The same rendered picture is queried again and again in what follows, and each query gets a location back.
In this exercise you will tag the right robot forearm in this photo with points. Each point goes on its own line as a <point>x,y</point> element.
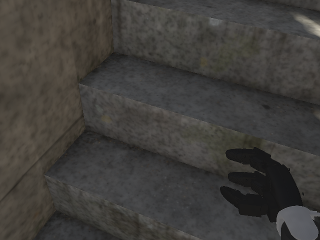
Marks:
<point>295,223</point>

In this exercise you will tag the right robot hand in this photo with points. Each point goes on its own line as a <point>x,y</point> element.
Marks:
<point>276,189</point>

